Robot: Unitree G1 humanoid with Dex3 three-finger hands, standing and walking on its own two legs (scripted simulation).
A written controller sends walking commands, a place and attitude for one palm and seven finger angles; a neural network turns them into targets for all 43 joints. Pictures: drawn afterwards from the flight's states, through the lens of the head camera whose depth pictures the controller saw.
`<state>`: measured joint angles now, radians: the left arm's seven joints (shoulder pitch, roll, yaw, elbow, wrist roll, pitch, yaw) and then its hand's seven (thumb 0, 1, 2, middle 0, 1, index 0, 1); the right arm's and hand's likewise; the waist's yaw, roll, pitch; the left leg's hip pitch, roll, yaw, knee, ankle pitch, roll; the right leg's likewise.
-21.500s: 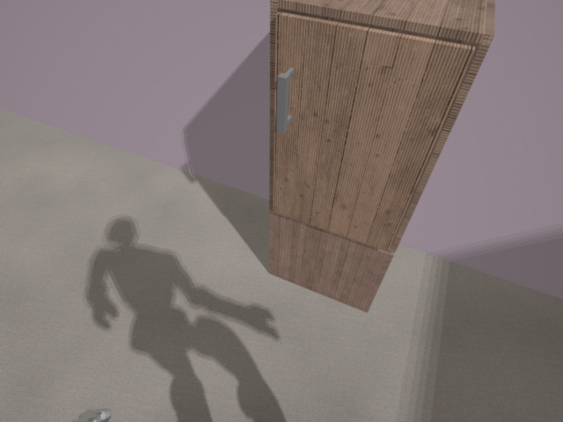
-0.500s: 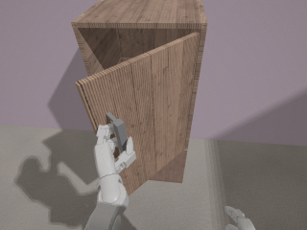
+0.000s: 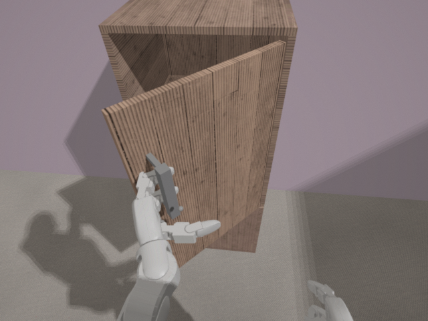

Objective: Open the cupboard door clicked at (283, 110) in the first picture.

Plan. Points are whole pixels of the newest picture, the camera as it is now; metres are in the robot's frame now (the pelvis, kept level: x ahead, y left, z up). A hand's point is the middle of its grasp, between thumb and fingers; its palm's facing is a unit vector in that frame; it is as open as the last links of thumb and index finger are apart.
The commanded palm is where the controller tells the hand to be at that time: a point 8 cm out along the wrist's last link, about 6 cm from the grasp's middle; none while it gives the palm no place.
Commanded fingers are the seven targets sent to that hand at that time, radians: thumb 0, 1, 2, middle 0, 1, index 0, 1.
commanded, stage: open thumb and fingers to let go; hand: left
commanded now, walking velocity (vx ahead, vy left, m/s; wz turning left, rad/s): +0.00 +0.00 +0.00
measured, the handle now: (163, 186) +0.34 +0.12 +0.10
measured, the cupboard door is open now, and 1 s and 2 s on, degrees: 45 50 48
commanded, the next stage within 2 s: slide the hand sideways off the handle in 0.26 s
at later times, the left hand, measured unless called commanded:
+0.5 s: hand (183, 228) +0.26 +0.07 +0.08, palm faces +0.01 -1.00 -0.09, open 16.0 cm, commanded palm +0.24 +0.11 +0.09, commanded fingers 0.00 -0.50 0.30 -0.15 -0.30 -0.15 -0.30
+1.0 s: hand (164, 243) +0.23 +0.10 +0.09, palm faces -0.13 -0.99 -0.02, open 16.1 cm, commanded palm +0.21 +0.17 +0.09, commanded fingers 0.00 -0.50 0.30 -0.15 -0.30 -0.15 -0.30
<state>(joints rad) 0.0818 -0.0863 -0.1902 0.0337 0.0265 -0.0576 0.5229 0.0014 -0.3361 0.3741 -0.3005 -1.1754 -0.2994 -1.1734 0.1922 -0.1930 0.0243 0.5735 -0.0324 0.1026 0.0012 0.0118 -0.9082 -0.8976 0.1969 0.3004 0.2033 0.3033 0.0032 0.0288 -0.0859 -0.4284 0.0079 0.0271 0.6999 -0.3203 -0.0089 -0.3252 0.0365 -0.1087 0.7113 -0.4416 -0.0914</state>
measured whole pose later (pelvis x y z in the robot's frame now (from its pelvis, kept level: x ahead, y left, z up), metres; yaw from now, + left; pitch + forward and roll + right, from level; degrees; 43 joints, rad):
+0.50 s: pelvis -0.01 +0.01 +0.00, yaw +0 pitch +2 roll +1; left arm 0.11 0.05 -0.25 0.01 0.01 -0.11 0.21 -0.01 -0.49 0.30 -0.22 -0.42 -0.16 -0.44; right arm 0.20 -0.20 0.04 0.54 -0.01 0.09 0.00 0.01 -0.91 -0.90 0.20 0.30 0.20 0.30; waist 0.01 0.04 -0.07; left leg -0.44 0.00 0.03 0.74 -0.32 0.01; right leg -0.34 0.02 -0.11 0.75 -0.45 -0.08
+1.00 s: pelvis -0.02 +0.01 +0.00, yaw -2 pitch +0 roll +0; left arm 0.24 0.14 -0.14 -0.06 -0.14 -0.17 -0.01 -0.01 -0.50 0.30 -0.20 -0.33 -0.19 -0.32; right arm 0.23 -0.23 0.05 0.52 0.02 -0.01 -0.01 0.01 -0.91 -0.90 0.20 0.30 0.20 0.30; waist -0.01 0.04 -0.05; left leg -0.40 0.02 0.05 0.70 -0.31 0.01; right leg -0.30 0.05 -0.08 0.69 -0.40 -0.08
